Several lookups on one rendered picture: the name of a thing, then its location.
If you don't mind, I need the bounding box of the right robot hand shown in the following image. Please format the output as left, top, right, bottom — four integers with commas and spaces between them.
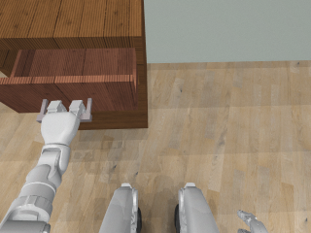
237, 210, 268, 233

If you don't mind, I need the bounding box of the cabinet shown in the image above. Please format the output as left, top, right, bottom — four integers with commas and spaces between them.
0, 0, 149, 130

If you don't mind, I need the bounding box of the robot right thigh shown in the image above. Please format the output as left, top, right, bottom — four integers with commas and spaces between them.
178, 186, 220, 233

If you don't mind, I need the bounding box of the right robot shin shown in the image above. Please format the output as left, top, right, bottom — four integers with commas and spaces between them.
179, 183, 202, 233

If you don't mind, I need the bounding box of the left robot upper arm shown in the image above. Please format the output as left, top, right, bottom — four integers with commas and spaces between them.
0, 219, 51, 233

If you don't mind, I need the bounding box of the left robot hand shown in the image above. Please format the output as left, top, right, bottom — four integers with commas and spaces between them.
41, 100, 86, 146

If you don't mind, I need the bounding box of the drawer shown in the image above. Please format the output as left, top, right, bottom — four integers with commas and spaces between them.
0, 48, 138, 114

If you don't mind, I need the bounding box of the handle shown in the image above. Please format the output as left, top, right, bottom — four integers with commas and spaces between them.
36, 98, 92, 123

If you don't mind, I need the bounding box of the robot left forearm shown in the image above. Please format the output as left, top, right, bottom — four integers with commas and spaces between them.
0, 143, 71, 229

